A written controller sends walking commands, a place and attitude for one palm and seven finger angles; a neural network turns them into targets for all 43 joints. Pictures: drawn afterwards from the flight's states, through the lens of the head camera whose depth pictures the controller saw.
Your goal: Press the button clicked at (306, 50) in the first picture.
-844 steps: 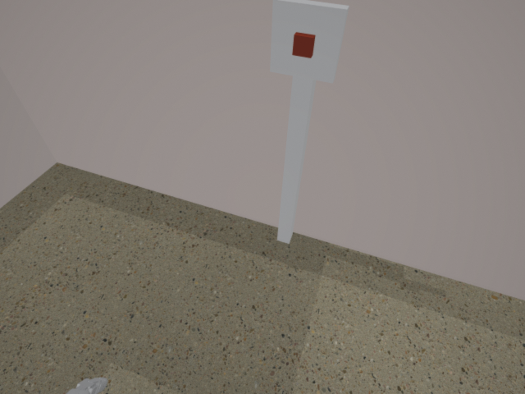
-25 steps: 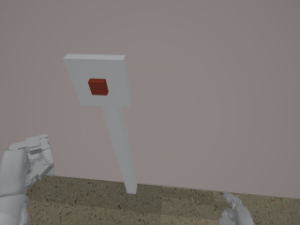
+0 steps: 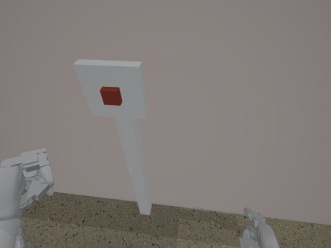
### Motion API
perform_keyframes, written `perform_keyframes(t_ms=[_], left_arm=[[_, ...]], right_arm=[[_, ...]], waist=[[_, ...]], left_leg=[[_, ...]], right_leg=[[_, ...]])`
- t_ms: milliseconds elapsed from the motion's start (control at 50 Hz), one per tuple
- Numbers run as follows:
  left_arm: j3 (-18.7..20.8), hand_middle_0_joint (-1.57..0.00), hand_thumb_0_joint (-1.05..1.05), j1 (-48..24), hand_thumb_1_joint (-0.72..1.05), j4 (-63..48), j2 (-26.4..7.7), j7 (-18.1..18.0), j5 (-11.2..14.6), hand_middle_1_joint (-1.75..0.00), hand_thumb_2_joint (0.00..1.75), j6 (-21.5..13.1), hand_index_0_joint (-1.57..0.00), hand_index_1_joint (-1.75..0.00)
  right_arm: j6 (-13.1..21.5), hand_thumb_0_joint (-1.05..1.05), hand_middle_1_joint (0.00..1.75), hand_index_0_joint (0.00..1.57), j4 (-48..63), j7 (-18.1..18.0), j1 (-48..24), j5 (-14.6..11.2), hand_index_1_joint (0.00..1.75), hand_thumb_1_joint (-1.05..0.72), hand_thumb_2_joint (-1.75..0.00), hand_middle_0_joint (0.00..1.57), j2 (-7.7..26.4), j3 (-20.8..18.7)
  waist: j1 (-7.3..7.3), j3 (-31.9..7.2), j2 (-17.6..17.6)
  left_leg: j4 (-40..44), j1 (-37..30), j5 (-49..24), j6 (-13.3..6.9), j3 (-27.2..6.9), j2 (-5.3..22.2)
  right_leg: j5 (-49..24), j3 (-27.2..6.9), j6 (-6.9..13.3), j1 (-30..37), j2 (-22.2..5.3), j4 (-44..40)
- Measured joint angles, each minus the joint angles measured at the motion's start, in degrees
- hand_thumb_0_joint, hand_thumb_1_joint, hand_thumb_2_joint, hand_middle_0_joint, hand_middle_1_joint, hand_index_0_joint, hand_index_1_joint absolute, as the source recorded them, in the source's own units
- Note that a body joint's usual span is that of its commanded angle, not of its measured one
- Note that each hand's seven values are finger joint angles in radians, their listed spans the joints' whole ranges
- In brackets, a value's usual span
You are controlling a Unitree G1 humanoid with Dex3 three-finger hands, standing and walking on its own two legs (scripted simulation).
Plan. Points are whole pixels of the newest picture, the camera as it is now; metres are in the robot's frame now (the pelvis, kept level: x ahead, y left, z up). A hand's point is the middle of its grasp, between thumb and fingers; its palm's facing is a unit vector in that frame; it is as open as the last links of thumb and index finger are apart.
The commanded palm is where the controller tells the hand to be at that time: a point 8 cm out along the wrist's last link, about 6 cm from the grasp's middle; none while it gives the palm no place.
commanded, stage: step back with the hand held close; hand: left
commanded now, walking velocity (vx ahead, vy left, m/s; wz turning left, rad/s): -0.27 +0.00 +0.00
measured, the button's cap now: (111, 95) +0.47 +0.22 +0.15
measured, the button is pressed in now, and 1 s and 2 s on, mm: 0 0 0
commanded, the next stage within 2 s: stop stepping back and stand still in 1.08 s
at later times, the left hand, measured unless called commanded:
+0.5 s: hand (18, 207) +0.13 +0.26 +0.16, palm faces +0.33 -0.81 -0.49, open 3.1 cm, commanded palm +0.07 +0.30 +0.17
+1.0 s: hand out of the picture +0.05 +0.30 +0.17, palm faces +0.38 -0.82 -0.42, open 3.1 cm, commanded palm -0.01 +0.33 +0.17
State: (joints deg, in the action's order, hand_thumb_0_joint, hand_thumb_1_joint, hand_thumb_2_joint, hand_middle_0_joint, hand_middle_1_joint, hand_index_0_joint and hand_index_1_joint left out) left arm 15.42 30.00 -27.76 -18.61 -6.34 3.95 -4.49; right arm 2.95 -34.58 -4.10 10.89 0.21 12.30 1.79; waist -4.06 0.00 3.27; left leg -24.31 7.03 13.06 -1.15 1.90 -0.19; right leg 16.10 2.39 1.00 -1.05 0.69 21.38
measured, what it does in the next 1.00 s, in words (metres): walks backwards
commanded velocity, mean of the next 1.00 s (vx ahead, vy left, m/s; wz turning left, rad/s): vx -0.30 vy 0.00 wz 0.00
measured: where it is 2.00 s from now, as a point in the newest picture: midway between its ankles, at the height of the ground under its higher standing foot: outside the picture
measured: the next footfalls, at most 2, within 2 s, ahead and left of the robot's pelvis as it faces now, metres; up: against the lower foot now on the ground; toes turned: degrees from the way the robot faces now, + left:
right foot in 1.16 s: -0.26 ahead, -0.04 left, +0.00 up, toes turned +1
left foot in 1.34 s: -0.12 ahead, +0.13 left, +0.00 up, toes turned -3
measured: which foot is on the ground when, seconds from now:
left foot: down 0.00-1.00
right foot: down 0.00-0.78, up 0.80-1.00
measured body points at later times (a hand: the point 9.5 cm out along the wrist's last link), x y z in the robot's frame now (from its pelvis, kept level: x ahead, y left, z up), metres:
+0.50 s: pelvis -0.06 +0.02 -0.01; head -0.05 +0.03 +0.44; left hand +0.10 +0.30 +0.19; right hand +0.12 -0.22 -0.08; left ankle +0.01 +0.10 -0.74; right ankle -0.04 -0.10 -0.74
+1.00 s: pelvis -0.14 +0.05 +0.00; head -0.12 +0.09 +0.45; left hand +0.03 +0.34 +0.19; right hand +0.02 -0.17 -0.08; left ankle -0.04 +0.12 -0.74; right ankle -0.23 -0.10 -0.69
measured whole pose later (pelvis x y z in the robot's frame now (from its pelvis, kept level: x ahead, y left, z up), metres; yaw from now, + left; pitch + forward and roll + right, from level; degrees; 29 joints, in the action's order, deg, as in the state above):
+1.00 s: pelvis -0.14 +0.05 +0.00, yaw +0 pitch +4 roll -5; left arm 23.2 36.1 -37.3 -24.0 -9.5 2.2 -13.5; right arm 5.2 -34.3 -2.4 13.0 1.6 8.9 0.8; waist 0.0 -2.1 -0.3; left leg -24.3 25.6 3.0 -3.9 -0.5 0.8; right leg 28.5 -0.3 -0.8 -17.1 3.5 45.9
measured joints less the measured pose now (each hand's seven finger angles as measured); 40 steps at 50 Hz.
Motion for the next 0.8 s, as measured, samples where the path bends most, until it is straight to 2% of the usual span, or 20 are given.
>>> perform_keyframes(t_ms=[120,220,320,440,580,620,680,720,760,800], left_arm=[[4.2,-1.31,0.02,0.4,0.89,0.2,-2.1,0.4,-0.2,-1.50,0.90,-2.7,-1.31,-1.50],[2.4,-1.31,0.01,3.8,0.90,-0.8,-1.5,0.8,-0.4,-1.50,0.90,-2.5,-1.30,-1.50],[2.4,-1.31,0.02,6.6,0.89,-4.0,-3.7,0.6,-0.3,-1.50,0.90,-2.8,-1.30,-1.50],[5.5,-1.31,0.02,6.7,0.89,-6.5,-6.0,-0.7,-0.3,-1.50,0.90,-4.7,-1.30,-1.50],[5.8,-1.31,0.01,6.2,0.89,-5.2,-4.2,-1.1,-1.6,-1.50,0.90,-6.4,-1.30,-1.50],[5.4,-1.31,0.01,6.0,0.89,-4.8,-3.4,-1.2,-2.0,-1.50,0.90,-6.6,-1.31,-1.50],[4.3,-1.31,0.02,5.6,0.89,-5.4,-2.4,-2.1,-2.3,-1.50,0.90,-6.8,-1.31,-1.50],[3.6,-1.31,0.02,5.3,0.89,-6.3,-2.0,-2.7,-2.5,-1.50,0.90,-7.1,-1.31,-1.50],[3.4,-1.31,0.02,4.7,0.89,-7.3,-2.2,-3.2,-2.5,-1.50,0.90,-7.0,-1.31,-1.50],[3.8,-1.31,0.02,2.9,0.89,-7.5,-2.8,-3.4,-2.6,-1.50,0.90,-7.1,-1.31,-1.50]], right_arm=[[-3.3,0.02,0.30,0.20,1.8,0.7,-0.6,-0.2,0.30,-0.90,-0.90,0.20,0.9,-0.5],[-5.6,0.02,0.30,0.20,3.4,0.7,-1.0,-0.6,0.30,-0.90,-0.90,0.20,2.0,-1.8],[-6.7,0.02,0.30,0.20,4.4,0.1,-0.4,-1.1,0.30,-0.90,-0.90,0.20,1.8,-2.6],[-5.9,0.02,0.30,0.20,5.1,-0.1,0.1,-1.0,0.30,-0.90,-0.90,0.20,1.0,-2.3],[-3.4,0.02,0.30,0.20,5.4,-0.1,0.4,-0.8,0.30,-0.90,-0.90,0.20,0.5,-1.6],[-2.8,0.02,0.30,0.20,5.2,0.0,0.8,-0.6,0.30,-0.90,-0.90,0.20,0.4,-1.7],[-2.3,0.02,0.30,0.20,3.8,0.1,1.5,-0.2,0.30,-0.90,-0.90,0.20,0.5,-1.7],[-2.2,0.02,0.30,0.20,2.4,0.2,1.8,0.0,0.30,-0.90,-0.90,0.20,0.6,-1.6],[-2.3,0.02,0.30,0.20,1.5,-0.1,2.4,0.1,0.30,-0.90,-0.90,0.20,0.7,-1.5],[-2.0,0.02,0.30,0.20,1.2,-0.7,2.4,0.2,0.30,-0.90,-0.90,0.20,0.5,-1.5]], waist=[[1.72,-0.3,0.6],[2.95,0.6,0.4],[3.53,1.3,-1.0],[3.51,1.3,-2.2],[3.47,0.8,-1.3],[3.35,0.6,-1.0],[2.80,0.2,-1.4],[2.54,0.0,-2.1],[3.06,-0.5,-2.9],[3.72,0.4,-3.7]], left_leg=[[-1.7,4.5,-0.2,-0.2,-0.4,0.8],[-1.5,7.3,-1.4,-0.8,0.4,0.3],[-2.3,9.5,-2.3,-1.3,0.7,-0.1],[-3.7,11.8,-3.3,-1.8,0.7,-0.3],[-6.5,15.2,-4.2,-2.4,0.5,-0.4],[-8.1,16.5,-2.4,-2.3,0.1,-0.4],[-12.7,19.1,4.6,-0.6,-1.0,-0.8],[-16.1,19.0,6.4,0.0,-1.6,-1.0],[-13.5,16.9,4.2,-0.4,-2.2,-0.8],[-12.1,17.0,-1.7,-2.0,-2.2,-1.3]], right_leg=[[-1.4,0.4,-0.2,-3.4,0.8,-0.6],[-2.1,-0.3,-0.8,-7.0,0.2,0.7],[-2.2,-0.5,-1.2,-9.9,-0.3,2.8],[-2.7,-0.4,-1.6,-12.6,-0.7,5.2],[-3.1,-0.1,-1.8,-16.1,-0.8,8.7],[-3.3,0.1,-1.5,-16.8,-0.7,9.1],[-4.3,0.3,-1.2,-17.8,-0.7,9.0],[-4.6,0.1,-1.6,-18.4,-0.9,9.4],[-4.6,0.3,-2.2,-19.2,-1.1,10.2],[-1.4,-0.4,-2.4,-20.3,-1.1,13.1]])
